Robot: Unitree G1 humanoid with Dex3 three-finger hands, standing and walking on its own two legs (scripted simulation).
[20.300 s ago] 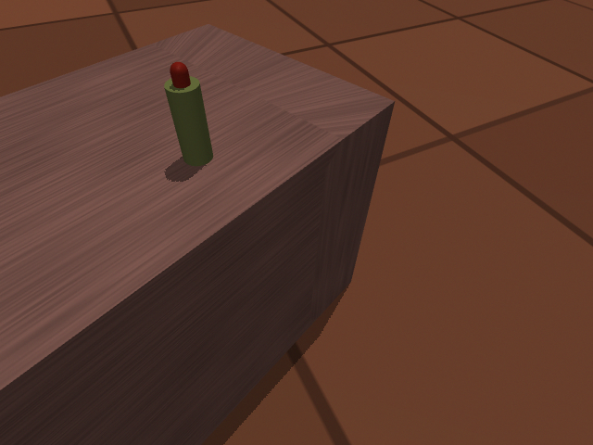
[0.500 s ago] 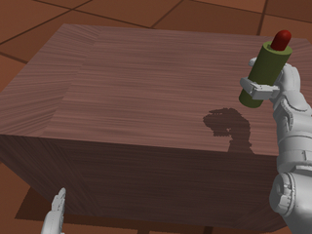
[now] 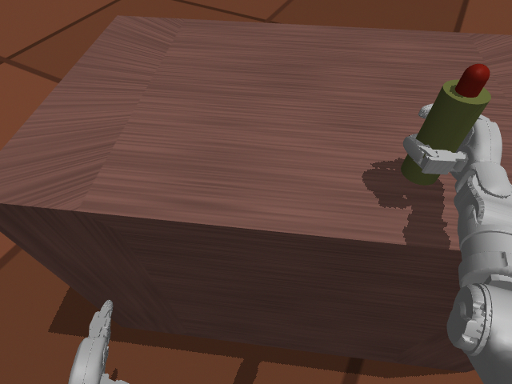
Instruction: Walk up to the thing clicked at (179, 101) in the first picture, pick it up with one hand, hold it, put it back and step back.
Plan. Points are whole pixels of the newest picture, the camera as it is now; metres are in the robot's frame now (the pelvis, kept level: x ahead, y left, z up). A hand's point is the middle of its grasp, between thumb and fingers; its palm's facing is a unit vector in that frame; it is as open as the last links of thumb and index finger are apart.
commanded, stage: lower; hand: right
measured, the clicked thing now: (445, 127) +0.47 -0.22 +0.16
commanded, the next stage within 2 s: loosen in 0.50 s
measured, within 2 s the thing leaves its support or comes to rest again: rests again in 0.32 s
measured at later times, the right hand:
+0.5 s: hand (426, 150) +0.48 -0.22 +0.11, palm faces +0.15 +0.99 +0.01, open 8.1 cm
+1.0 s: hand (431, 144) +0.49 -0.22 +0.12, palm faces +0.15 +0.99 +0.02, open 9.2 cm
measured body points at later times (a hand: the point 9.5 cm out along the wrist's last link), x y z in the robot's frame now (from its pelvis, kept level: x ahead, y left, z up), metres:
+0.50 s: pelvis +0.00 -0.01 -0.01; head +0.06 -0.02 +0.44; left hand +0.14 +0.26 -0.06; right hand +0.47 -0.27 +0.11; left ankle +0.01 +0.13 -0.72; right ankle +0.01 -0.13 -0.72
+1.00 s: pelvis +0.00 -0.01 -0.02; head +0.06 -0.02 +0.43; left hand +0.14 +0.25 -0.06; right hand +0.47 -0.27 +0.12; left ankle +0.01 +0.13 -0.72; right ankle +0.01 -0.13 -0.72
